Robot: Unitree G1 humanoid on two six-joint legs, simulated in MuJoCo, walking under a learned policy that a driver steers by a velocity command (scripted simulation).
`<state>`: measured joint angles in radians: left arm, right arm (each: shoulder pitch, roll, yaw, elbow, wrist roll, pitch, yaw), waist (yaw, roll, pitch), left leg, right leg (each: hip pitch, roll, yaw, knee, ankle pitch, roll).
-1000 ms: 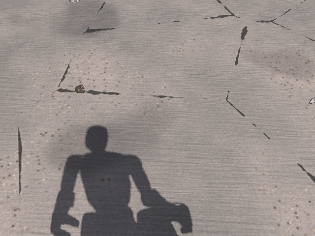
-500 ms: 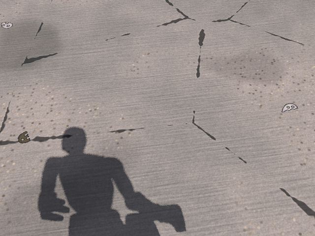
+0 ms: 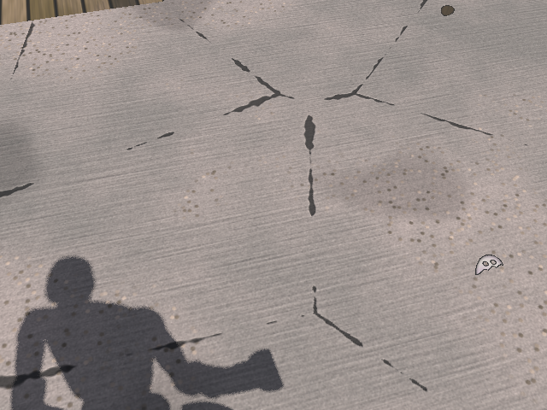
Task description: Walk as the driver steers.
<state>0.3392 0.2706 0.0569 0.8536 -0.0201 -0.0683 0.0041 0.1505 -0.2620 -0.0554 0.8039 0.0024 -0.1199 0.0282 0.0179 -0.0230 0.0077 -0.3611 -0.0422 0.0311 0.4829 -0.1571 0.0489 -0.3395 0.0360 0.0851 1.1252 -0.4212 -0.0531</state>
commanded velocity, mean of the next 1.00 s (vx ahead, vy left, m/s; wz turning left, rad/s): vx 0.32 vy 0.00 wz -0.02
